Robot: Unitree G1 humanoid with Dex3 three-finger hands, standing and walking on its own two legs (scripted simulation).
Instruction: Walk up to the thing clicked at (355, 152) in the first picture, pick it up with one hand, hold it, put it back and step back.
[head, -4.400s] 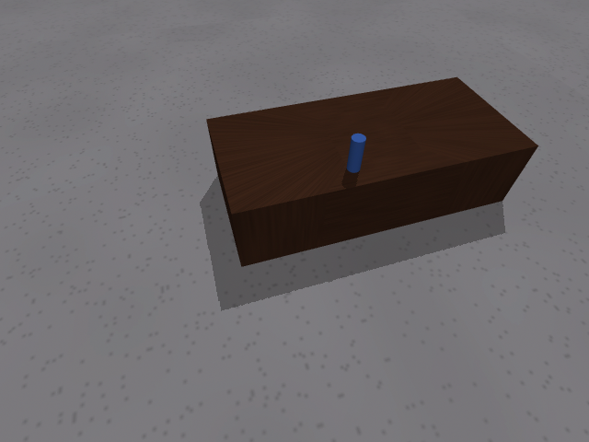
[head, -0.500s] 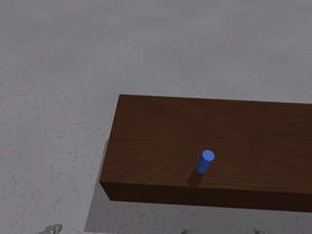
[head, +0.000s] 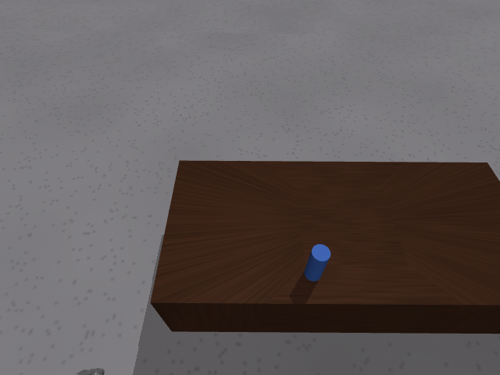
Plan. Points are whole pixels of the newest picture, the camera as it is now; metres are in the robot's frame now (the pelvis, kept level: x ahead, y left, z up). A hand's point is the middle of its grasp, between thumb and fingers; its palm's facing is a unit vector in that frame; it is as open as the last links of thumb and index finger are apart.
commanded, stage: walk up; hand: right
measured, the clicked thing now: (316, 263) +0.45 -0.19 -0.37
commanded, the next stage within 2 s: stand in 0.46 s
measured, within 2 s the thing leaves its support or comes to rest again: neither
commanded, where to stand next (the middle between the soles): +0.05 +0.01 m, yaw +0 degrees
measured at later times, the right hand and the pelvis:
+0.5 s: hand out of the picture +0.07 -0.26 -0.16, palm faces +0.03 +0.94 -0.34, open 7.4 cm; pelvis +0.01 +0.00 +0.00, yaw -1 degrees
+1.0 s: hand out of the picture +0.07 -0.25 -0.15, palm faces -0.02 +0.94 -0.33, open 7.4 cm; pelvis -0.01 +0.00 +0.01, yaw +1 degrees
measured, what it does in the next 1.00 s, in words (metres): stands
